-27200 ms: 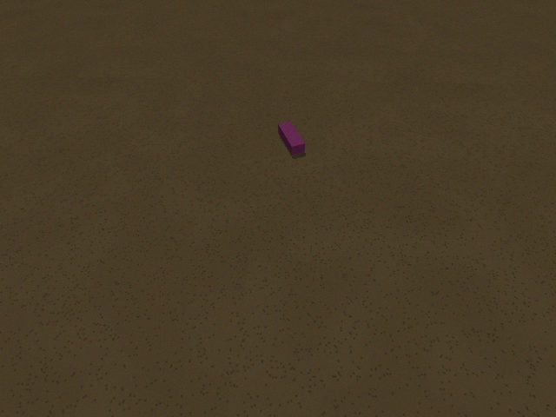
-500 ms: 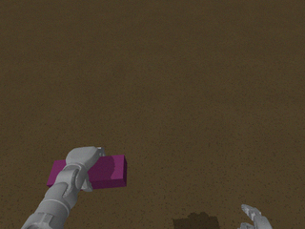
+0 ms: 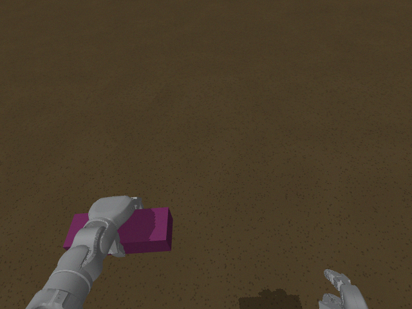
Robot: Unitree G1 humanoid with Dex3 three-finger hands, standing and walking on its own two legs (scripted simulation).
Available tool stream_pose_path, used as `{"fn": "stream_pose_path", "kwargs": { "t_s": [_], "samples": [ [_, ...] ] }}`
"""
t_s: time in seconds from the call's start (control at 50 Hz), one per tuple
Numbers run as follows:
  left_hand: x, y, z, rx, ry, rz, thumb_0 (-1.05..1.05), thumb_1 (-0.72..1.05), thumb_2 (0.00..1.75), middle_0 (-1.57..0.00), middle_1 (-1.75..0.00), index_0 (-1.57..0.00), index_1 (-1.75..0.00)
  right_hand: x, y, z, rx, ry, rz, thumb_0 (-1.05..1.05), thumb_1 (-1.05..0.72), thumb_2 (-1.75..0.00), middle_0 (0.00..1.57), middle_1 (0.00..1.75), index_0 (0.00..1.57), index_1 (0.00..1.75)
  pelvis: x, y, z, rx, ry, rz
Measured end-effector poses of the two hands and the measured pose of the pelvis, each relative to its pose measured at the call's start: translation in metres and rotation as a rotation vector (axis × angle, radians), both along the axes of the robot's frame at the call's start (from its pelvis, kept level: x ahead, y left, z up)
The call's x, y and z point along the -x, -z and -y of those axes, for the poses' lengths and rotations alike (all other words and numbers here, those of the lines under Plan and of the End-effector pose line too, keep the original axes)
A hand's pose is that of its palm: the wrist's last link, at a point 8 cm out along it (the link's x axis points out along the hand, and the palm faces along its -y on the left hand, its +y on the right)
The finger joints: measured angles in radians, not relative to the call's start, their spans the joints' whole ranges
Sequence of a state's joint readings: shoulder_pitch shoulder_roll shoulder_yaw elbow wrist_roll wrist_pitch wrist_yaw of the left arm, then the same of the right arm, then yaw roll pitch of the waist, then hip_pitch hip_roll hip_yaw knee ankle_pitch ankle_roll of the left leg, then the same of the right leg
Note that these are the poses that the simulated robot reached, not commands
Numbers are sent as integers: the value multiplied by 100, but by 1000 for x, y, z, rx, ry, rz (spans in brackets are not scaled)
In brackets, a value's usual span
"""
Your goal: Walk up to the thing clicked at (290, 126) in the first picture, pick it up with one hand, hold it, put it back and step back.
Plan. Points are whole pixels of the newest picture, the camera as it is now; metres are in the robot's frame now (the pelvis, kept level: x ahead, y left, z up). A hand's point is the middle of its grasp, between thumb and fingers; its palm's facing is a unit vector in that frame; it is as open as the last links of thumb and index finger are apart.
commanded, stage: hold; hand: left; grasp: from above
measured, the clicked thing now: (122, 232) +0.30 +0.22 -0.07
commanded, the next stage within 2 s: crouch in 0.60 s
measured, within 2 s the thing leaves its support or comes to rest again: neither
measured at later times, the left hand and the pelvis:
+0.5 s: hand (119, 226) +0.30 +0.22 -0.04, palm faces -0.46 -0.05 -0.89, open 10.8 cm; pelvis +0.01 +0.00 +0.00, yaw +0 degrees
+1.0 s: hand (122, 235) +0.29 +0.22 -0.08, palm faces -0.47 -0.04 -0.88, open 10.8 cm; pelvis +0.01 +0.00 +0.00, yaw +1 degrees
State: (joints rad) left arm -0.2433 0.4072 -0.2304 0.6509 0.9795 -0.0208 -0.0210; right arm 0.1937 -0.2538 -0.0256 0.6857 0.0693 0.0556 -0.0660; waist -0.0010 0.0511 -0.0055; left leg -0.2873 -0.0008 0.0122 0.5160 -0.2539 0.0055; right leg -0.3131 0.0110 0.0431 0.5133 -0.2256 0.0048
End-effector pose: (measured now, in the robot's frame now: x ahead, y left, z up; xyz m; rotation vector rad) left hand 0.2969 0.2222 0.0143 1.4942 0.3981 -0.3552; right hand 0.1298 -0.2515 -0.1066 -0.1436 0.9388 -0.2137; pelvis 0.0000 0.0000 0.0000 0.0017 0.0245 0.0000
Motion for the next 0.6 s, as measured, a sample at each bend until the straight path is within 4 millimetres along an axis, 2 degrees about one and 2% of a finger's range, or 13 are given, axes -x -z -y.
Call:
{"fn": "stream_pose_path", "kwargs": {
  "t_s": [0.12,0.3,0.6],
  "samples": [
    [-3,-5,1,6,-4,3,0,-12,61,-60,-68,-63,-64,-6,-2,-1,-5,0,10,2,-90,-90,20,30,20,30,-3,-1,0,0,0,5],
    [-2,0,3,13,13,-23,0,-12,61,-60,-68,-63,-64,-13,-6,-1,0,-4,12,1,-90,-90,20,30,20,30,-6,-2,0,-1,-2,5],
    [-11,-5,-2,5,-4,-4,0,-13,63,-61,-68,-63,-64,-10,-4,0,-1,8,-17,1,-90,-90,20,30,20,30,-11,-4,0,1,-3,3]
  ]
}}
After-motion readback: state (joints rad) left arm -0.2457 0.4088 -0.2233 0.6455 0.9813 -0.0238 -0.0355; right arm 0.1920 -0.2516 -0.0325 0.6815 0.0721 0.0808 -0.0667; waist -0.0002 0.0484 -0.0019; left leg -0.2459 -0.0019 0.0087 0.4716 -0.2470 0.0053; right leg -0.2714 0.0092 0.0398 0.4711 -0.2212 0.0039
